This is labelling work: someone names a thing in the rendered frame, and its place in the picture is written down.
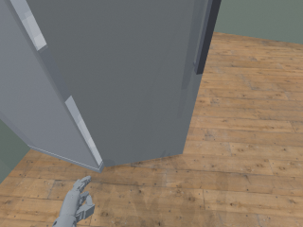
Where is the fridge door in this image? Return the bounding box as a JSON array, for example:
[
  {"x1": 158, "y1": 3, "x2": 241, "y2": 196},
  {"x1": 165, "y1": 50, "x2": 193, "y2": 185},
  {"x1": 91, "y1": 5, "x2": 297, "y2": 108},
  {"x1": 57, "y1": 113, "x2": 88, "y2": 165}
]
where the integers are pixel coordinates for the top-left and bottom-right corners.
[{"x1": 26, "y1": 0, "x2": 208, "y2": 167}]

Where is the left robot forearm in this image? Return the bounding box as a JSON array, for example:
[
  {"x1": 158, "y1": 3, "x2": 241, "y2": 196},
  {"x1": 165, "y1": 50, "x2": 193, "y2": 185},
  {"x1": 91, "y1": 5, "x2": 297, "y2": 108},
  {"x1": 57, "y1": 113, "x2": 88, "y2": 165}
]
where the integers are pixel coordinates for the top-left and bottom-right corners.
[{"x1": 52, "y1": 215, "x2": 77, "y2": 227}]

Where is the left robot hand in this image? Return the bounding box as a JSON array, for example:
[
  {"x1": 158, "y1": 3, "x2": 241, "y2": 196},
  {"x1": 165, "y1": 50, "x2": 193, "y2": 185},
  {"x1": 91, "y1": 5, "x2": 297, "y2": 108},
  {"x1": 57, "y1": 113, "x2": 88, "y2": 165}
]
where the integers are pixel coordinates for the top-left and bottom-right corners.
[{"x1": 59, "y1": 175, "x2": 95, "y2": 223}]

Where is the handle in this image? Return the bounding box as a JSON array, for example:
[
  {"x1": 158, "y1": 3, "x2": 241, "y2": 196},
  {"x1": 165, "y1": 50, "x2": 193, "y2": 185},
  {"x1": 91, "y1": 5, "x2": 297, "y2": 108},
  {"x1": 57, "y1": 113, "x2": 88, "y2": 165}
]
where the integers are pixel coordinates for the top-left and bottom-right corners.
[{"x1": 193, "y1": 0, "x2": 222, "y2": 75}]

